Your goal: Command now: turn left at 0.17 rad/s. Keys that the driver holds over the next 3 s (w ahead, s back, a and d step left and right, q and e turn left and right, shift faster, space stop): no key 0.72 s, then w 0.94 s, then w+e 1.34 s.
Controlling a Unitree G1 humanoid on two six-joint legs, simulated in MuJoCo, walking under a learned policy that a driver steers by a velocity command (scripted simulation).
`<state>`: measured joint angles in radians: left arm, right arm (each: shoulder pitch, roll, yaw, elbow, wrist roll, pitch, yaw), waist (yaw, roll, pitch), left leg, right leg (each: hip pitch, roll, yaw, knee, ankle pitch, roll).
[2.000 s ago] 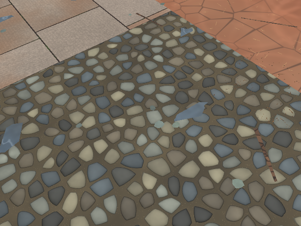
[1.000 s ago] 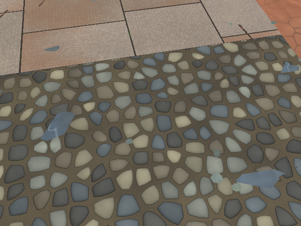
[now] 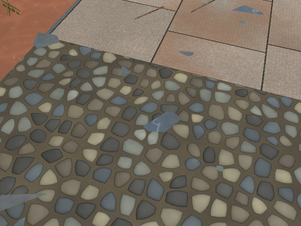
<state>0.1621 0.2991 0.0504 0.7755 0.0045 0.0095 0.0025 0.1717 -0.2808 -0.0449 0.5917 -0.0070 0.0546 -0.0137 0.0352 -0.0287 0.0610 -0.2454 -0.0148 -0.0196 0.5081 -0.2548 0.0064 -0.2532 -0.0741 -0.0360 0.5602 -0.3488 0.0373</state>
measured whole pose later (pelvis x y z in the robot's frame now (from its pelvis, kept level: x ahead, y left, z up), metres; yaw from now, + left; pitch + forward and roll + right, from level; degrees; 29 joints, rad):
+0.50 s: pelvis +0.00 +0.00 +0.00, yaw +1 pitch -2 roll +0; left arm 0.20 0.26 0.02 0.89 0.01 -0.01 0.02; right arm 0.19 -0.25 -0.03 0.76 -0.01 0.02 -0.02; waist 0.01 0.01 0.04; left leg -0.21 -0.02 -0.03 0.51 -0.28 0.01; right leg -0.18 -0.04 0.00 0.50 -0.29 0.03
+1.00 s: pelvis +0.05 -0.02 +0.00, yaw +1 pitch +0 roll +0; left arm 0.29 0.24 0.03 0.99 -0.02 -0.10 0.00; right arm 0.32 -0.25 -0.05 0.94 0.02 -0.04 -0.02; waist 0.01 0.03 0.00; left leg -0.22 0.00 -0.06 0.66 -0.41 0.02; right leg -0.19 0.02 -0.03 0.56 -0.36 -0.05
